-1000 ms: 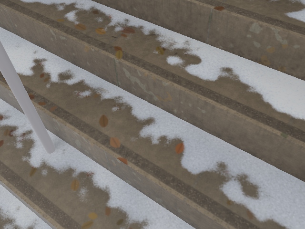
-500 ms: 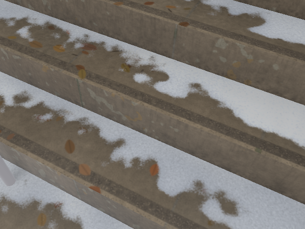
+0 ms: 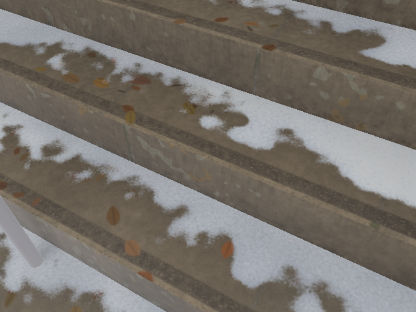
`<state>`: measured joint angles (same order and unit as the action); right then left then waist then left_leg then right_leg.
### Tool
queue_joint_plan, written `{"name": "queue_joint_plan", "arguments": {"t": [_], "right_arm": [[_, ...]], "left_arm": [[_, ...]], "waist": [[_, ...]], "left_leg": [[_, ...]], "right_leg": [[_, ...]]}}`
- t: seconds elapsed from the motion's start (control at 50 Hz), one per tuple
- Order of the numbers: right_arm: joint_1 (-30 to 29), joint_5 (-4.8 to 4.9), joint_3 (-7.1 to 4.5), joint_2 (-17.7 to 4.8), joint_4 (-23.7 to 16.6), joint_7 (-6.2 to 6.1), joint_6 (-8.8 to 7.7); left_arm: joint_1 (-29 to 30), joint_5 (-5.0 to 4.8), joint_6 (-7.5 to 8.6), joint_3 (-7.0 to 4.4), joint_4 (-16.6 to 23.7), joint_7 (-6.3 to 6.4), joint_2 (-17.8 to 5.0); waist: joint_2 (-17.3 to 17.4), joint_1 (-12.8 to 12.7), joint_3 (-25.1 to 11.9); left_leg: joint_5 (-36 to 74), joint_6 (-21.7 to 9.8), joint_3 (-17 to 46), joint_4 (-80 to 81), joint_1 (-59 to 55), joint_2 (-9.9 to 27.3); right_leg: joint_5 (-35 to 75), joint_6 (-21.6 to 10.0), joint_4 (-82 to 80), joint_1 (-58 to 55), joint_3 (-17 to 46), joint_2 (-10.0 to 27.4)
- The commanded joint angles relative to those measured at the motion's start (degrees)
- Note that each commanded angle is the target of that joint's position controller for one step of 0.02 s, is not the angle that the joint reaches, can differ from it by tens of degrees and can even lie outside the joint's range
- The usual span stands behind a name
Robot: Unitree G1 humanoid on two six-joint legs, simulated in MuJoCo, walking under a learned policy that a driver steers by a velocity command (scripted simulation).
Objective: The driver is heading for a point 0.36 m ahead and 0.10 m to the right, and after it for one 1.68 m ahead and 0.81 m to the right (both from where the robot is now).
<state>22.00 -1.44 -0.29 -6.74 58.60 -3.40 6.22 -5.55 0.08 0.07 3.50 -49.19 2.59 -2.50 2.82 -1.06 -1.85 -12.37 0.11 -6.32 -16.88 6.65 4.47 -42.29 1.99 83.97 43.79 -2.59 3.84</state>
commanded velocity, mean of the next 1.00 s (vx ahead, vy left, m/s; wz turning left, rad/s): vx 0.34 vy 0.00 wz -0.13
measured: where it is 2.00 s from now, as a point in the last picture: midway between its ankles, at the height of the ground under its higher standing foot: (283, 134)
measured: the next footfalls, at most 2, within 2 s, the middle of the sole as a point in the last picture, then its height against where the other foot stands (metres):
left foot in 0.82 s outside the picture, level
right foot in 1.12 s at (254, 258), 0.17 m higher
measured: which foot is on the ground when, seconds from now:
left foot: down 0.00-0.38, up 0.40-0.80, down 0.82-1.00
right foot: down 0.00-0.80, up 0.82-1.00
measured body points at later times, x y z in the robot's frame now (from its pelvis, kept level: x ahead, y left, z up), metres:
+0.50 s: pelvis +0.10 -0.02 +0.06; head +0.09 -0.03 +0.51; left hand +0.12 +0.20 -0.08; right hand +0.14 -0.24 -0.09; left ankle -0.01 +0.13 -0.46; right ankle +0.04 -0.11 -0.59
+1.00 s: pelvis +0.35 +0.04 +0.15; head +0.39 +0.04 +0.60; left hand +0.57 +0.24 +0.06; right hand +0.32 -0.21 +0.01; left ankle +0.30 +0.19 -0.59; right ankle +0.36 -0.08 -0.28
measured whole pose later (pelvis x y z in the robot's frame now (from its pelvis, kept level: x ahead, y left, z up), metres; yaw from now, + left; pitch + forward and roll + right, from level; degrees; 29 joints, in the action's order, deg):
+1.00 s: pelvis +0.35 +0.04 +0.15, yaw -9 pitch +4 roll +1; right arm 19.3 -1.8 -1.6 -12.6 57.0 -0.3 -0.8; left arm -5.4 -2.4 2.5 0.7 -36.2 -1.2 -11.3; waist -1.7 -2.1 0.0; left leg -15.7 2.5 -8.7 -18.6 6.6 3.0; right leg -30.9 -3.9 120.7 67.1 1.5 2.3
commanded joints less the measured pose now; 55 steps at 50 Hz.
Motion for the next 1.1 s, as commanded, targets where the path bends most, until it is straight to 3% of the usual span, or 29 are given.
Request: {"name": "queue_joint_plan", "arguments": {"t": [0.02,0.12,0.2,0.26,0.32,0.34,0.36,0.38,0.4,0.42,0.46,0.5,0.58,0.62,0.66,0.72,0.76,0.8,0.82,0.84,0.86,0.88,0.92,0.96,0.98,1.02,1.04,1.08,1.1], "right_arm": [[7.1,-0.3,-0.78,-4.6,-0.1,-0.29,-0.3],[9.7,0.12,-0.26,-2.5,1.6,-0.31,-0.56],[14.0,1.15,-1.54,-8.0,2.5,-0.87,-1.34],[15.0,0.9,-1.36,-7.9,2.5,-1.55,-2.26],[7.3,2.23,-0.69,-8.1,-0.8,-0.85,-2.99],[7.7,2.84,-0.69,-8.3,-1.0,-0.52,-3.79],[4.0,2.28,-0.37,-7.8,-2.7,-0.38,-4.81],[2.6,1.02,-0.76,-8.2,-3.5,-0.03,-5.93],[-2.7,-0.2,-0.63,-6.1,-4.3,1.12,-7.12],[-6.7,0.89,-0.54,-2.6,-5.3,3.17,-8.9],[-13.5,4.68,0.48,0.6,-12.5,5.05,-11.47],[-12.5,4.68,1.04,-0.3,-14.7,4.87,-11.35],[-10.5,4.2,2.9,1.7,-18.2,5.52,-9.16],[-14.6,1.71,3.93,0.5,-23.0,6.41,-8.96],[-19.9,-0.22,4.12,0.0,-25.4,6.28,-8.9],[-26.7,1.01,3.52,-1.9,-27.5,6.06,-10.3],[-25.4,1.02,0.84,-7.5,-28.3,6.72,-13.01],[-8.6,1.3,-3.23,-14.2,-19.3,4.34,-11.17],[1.8,0.71,-3.58,-14.5,-13.4,3.41,-10.35],[5.7,-2.86,-1.77,-13.3,-10.3,2.76,-9.24],[10.7,-5.66,-1.49,-11.6,-9.5,2.49,-8.35],[10.9,-5.75,-1.85,-9.7,-8.4,2.96,-7.95],[2.0,-2.41,-1.42,-5.4,-7.0,3.59,-8.08],[-7.8,1.18,-0.81,-5.9,-5.6,2.94,-8.1],[-13.9,1.68,-0.23,-5.9,-6.6,3.3,-7.98],[-21.9,-0.51,-0.66,-11.6,-8.7,2.71,-9.18],[-18.7,-1.15,-1.04,-14.3,-8.4,2.63,-11.15],[-18.9,0.18,-4.9,-27.5,-11.1,3.07,-10.68],[-19.1,0.89,-4.92,-27.5,-12.5,3.32,-9.97]], "left_arm": [[3.7,0.08,0.63,-0.51,2.9,0.0,-2.1],[2.7,-0.22,0.38,-0.36,0.7,-0.02,-0.9],[7.0,-3.14,1.71,-0.63,2.1,-0.54,-0.3],[11.0,-3.26,3.04,0.03,5.2,-1.37,0.3],[2.1,-1.75,4.03,0.04,4.8,-2.24,-0.8],[-2.1,-1.15,3.66,-1.43,3.6,-1.89,-4.7],[-6.8,-0.77,3.49,-3.44,3.0,-1.66,-11.1],[-14.6,-0.24,2.92,-5.37,1.4,-0.9,-16.2],[-24.1,0.75,2.73,-7.49,-1.6,0.1,-21.8],[-25.7,2.35,4.9,-7.08,-4.4,-0.28,-20.0],[-22.9,0.98,6.2,-4.31,-8.2,-3.15,-10.7],[-21.1,2.05,5.23,-1.96,-10.5,-4.53,-1.9],[-19.7,1.54,4.34,-1.27,-10.1,-3.83,-0.4],[-17.0,0.42,4.75,-1.52,-8.5,-2.14,-3.3],[-20.9,-0.16,5.75,-1.95,-8.8,-1.3,-6.5],[-26.3,-0.7,4.68,-3.89,-10.0,-0.41,-14.6],[-31.3,1.93,3.52,-3.47,-9.6,-1.05,-14.4],[-20.1,-0.49,4.25,-5.49,-3.3,-1.28,-18.5],[-11.0,0.18,5.21,-4.65,1.1,-1.35,-13.2],[-9.6,0.85,7.6,-3.12,4.3,-2.58,-3.7],[-10.0,-1.87,9.45,-3.58,6.1,-3.87,-2.6],[-6.2,-3.95,9.23,-3.95,9.0,-4.2,-4.2],[0.1,-4.21,5.49,-0.6,15.1,-4.38,1.3],[0.3,-2.91,2.49,2.11,20.7,-4.67,4.2],[1.6,-2.39,2.27,2.87,23.6,-4.81,2.6],[1.3,0.61,3.41,1.77,24.2,-3.65,-3.9],[-3.2,1.18,3.32,0.34,20.0,-3.29,-7.3],[-17.4,2.55,3.15,-3.02,14.6,-1.58,-12.6],[-19.2,2.79,3.17,-4.11,14.3,-2.08,-15.7]], "waist": [[-2.0,0.3,-1.1],[-0.6,0.3,0.1],[6.5,1.7,9.1],[6.2,2.4,9.8],[5.6,-4.7,1.9],[5.8,-6.3,-1.3],[-2.2,-8.7,-3.3],[-9.6,-10.9,-6.9],[-20.1,-15.5,-7.2],[-14.6,-14.5,-4.3],[-10.7,-6.8,7.3],[-6.0,-1.4,9.2],[-1.3,3.4,12.7],[-3.6,4.9,13.7],[-3.6,3.1,6.0],[-9.1,1.5,1.7],[-9.9,3.1,-4.6],[-14.8,8.7,-6.5],[-8.9,11.7,-4.7],[9.0,8.6,-6.1],[8.5,8.8,-13.0],[5.8,9.3,-15.2],[5.3,4.4,-8.1],[6.7,-4.7,2.7],[5.5,-7.9,6.7],[2.4,-11.3,3.9],[2.6,-11.6,-3.5],[8.3,-15.4,-14.2],[8.5,-16.1,-17.4]], "left_leg": [[28.1,-4.5,-0.4,-0.4,0.3,3.3],[11.2,-5.5,1.7,3.1,0.7,3.7],[-22.0,-11.4,17.4,15.1,-4.6,15.6],[-18.4,-11.5,18.3,16.0,-6.8,18.1],[12.6,-9.6,6.3,10.6,8.6,9.1],[36.4,-9.0,2.6,3.3,7.5,6.6],[48.4,-5.6,-3.0,-10.2,8.0,1.3],[41.8,-3.0,-0.9,-23.1,15.9,-4.3],[3.4,-2.1,7.3,-48.7,30.2,-9.4],[-1.6,-3.2,19.9,-75.5,38.3,-12.3],[-1.9,-6.1,19.6,-95.2,54.6,-10.8],[2.8,-8.6,19.7,-100.7,56.8,-10.0],[0.6,-8.4,17.9,-93.7,61.0,-6.5],[7.3,-5.1,10.7,-75.1,53.5,-1.9],[14.2,-2.8,0.7,-60.6,35.1,-0.4],[0.8,-4.2,-5.3,-42.1,29.1,-3.8],[3.0,-5.1,-5.1,-25.1,15.9,-8.8],[26.7,-3.7,5.6,6.6,-6.7,-2.2],[44.6,-3.8,12.1,11.3,-21.5,7.1],[89.0,-4.0,13.4,-13.9,-39.1,15.1],[95.7,-9.3,15.5,-17.9,-41.9,21.1],[74.9,-11.8,14.7,-13.5,-41.6,21.2],[27.6,-9.8,12.2,-3.1,-28.5,19.0],[3.8,-6.2,10.6,8.5,-3.7,20.4],[-1.4,-3.9,3.8,12.7,9.7,16.5],[22.1,-6.2,-10.3,19.1,34.4,6.2],[54.1,-9.0,-10.4,15.8,34.8,5.9],[106.8,-9.6,-8.5,-1.0,6.1,10.2],[111.0,-10.3,-6.1,-12.0,-3.8,11.9]], "right_leg": [[8.2,-5.6,-13.5,-2.3,5.8,1.6],[-3.4,-4.8,-12.6,-0.7,4.3,1.0],[-11.1,-4.8,5.2,16.1,-5.0,-1.3],[-14.1,-5.4,10.8,21.1,-5.2,1.2],[-10.1,-8.2,-11.7,-12.3,-8.5,-5.7],[-6.6,-10.0,-16.7,-17.8,-3.7,-6.5],[-8.7,-14.6,-29.0,-17.6,11.4,-0.6],[-14.2,-20.7,-44.5,-26.0,33.0,5.4],[-12.1,-27.8,-66.2,-34.7,58.8,14.9],[-4.3,-27.6,-69.8,-35.1,67.8,17.2],[10.0,-22.5,-62.1,-30.7,49.4,17.0],[17.8,-14.1,-58.6,-27.1,28.8,11.8],[26.3,-10.0,-64.5,-26.1,9.0,7.6],[26.2,-11.7,-70.1,-17.7,4.3,4.7],[34.1,-12.4,-77.6,-16.0,2.2,4.7],[76.9,-12.2,-73.5,-36.8,2.5,5.8],[111.3,-9.9,-54.3,-48.2,7.0,4.9],[88.7,-7.3,-36.2,-40.4,11.7,3.8],[38.9,-5.1,-14.6,-20.2,9.1,-3.9],[6.1,-6.1,15.1,10.4,11.1,-8.4],[5.8,-6.1,32.7,22.8,13.9,-9.1],[6.8,-6.2,41.5,30.8,10.9,-7.7],[4.6,-6.2,50.0,40.7,7.9,-1.6],[6.3,-6.4,50.4,37.8,11.8,3.0],[10.4,-6.4,36.1,31.9,9.1,3.8],[23.8,-4.9,8.2,-4.6,-0.1,0.7],[27.5,-5.1,9.8,-22.3,-7.7,-6.5],[13.6,-6.2,0.3,-21.4,-6.6,-8.6],[13.8,-7.4,-12.5,-22.2,-6.3,-9.1]]}}
Keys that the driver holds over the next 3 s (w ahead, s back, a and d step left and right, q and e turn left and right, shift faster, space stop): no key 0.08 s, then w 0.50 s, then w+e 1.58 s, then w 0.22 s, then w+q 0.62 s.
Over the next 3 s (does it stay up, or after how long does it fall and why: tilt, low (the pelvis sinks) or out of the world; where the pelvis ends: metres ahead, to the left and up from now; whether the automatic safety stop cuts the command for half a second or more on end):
stays up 1.23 -0.62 0.81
